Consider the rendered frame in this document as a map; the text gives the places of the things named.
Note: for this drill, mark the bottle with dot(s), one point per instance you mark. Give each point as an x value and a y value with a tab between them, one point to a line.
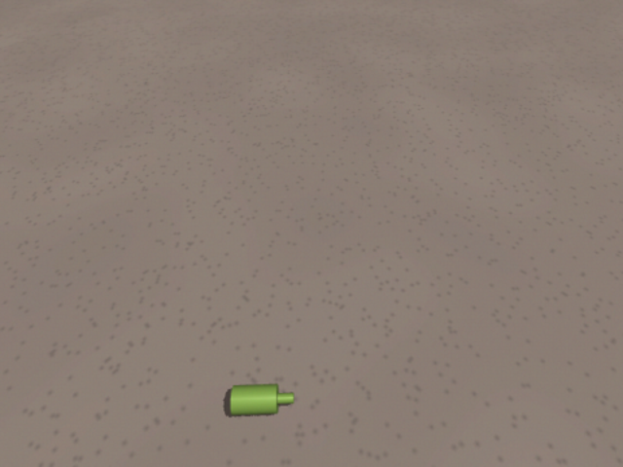
258	399

